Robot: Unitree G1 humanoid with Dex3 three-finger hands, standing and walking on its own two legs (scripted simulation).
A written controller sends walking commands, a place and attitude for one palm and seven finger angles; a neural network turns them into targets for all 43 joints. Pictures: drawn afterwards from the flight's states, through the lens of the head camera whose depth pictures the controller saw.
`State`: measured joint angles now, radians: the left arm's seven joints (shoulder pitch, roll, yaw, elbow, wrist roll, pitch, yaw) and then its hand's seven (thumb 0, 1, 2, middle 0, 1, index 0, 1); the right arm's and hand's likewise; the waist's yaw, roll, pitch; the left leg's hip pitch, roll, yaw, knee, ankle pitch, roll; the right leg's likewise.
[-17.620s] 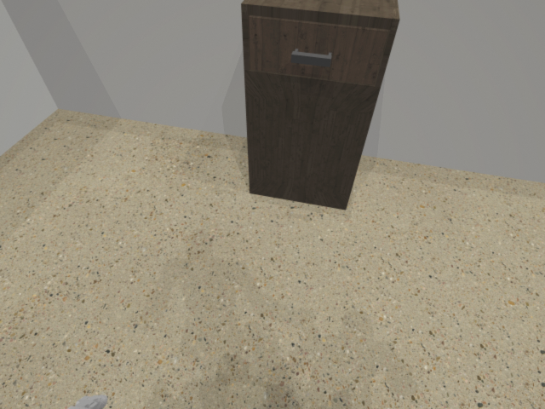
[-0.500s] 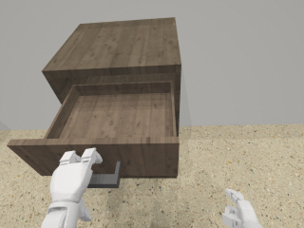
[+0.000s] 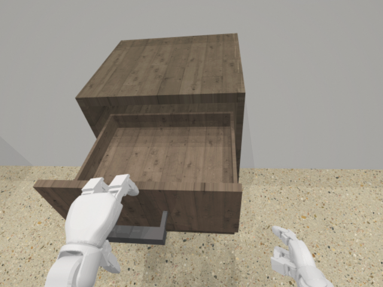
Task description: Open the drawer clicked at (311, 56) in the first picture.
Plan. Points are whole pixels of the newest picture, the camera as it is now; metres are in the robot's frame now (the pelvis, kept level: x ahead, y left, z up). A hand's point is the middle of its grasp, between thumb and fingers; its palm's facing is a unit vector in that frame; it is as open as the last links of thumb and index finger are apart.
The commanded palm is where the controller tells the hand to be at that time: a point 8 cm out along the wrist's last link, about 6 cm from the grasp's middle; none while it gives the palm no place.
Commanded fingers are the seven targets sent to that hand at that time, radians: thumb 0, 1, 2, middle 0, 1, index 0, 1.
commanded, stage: lift the hand off the handle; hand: left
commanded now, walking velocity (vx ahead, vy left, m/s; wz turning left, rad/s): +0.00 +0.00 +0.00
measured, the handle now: (138, 224) +0.24 +0.18 +0.00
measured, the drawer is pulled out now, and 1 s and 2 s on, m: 0.30 0.30 0.30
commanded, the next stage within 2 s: draw the hand back to the body in 0.44 s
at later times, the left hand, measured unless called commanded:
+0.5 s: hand (107, 203) +0.21 +0.18 +0.14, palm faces +0.14 -0.17 -0.98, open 13.9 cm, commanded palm +0.17 +0.18 +0.20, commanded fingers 0.00 -0.50 0.30 -0.30 -1.20 -0.30 -1.20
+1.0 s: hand (85, 219) +0.18 +0.21 +0.13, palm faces +0.10 -0.13 -0.99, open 13.9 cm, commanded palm +0.15 +0.22 +0.20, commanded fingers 0.00 -0.50 0.30 -0.30 -1.20 -0.30 -1.20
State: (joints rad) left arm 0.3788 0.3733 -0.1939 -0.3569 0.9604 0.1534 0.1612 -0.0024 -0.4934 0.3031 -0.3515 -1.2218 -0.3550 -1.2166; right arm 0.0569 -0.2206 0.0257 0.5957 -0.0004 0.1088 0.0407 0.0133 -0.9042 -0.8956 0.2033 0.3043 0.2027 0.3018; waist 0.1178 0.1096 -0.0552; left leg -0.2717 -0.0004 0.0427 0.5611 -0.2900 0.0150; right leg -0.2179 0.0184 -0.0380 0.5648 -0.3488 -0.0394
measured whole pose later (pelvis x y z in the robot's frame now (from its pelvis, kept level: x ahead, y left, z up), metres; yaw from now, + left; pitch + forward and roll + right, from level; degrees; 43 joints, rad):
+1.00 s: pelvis -0.01 -0.01 +0.01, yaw +0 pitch -2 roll +0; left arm 0.45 0.50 0.02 -0.49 0.81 0.09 0.04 0.00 -0.49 0.30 -0.32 -1.21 -0.32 -1.20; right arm 0.08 -0.28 0.02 0.59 0.02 0.09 0.02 0.01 -0.90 -0.90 0.20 0.30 0.20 0.30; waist 0.10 0.13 -0.02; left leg -0.22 0.02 0.03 0.49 -0.24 0.00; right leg -0.15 0.04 -0.05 0.48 -0.30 -0.05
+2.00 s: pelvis +0.01 +0.01 +0.01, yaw +1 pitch -3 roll -1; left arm 0.56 0.32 0.27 -0.50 -0.07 -0.08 0.13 0.01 0.69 0.82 -0.22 -0.43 -0.22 -0.43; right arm 0.15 -0.22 0.03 0.61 0.01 -0.07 -0.06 0.01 -0.90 -0.90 0.21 0.30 0.20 0.30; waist 0.06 0.07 0.01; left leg -0.15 -0.01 0.02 0.46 -0.26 0.02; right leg -0.06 0.02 -0.06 0.41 -0.29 -0.02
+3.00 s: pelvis -0.07 +0.02 +0.00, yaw +1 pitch +2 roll -2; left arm 0.64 0.38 0.36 -0.65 -0.05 -0.20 0.16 0.01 0.89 0.90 -0.21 -0.31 -0.21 -0.30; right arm 0.17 -0.20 0.01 0.55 0.02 -0.06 -0.06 0.01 -0.90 -0.90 0.21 0.30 0.21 0.30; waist 0.00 0.02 0.03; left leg -0.45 0.00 0.02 0.63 -0.26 0.03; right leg -0.35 0.02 -0.07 0.56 -0.23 -0.02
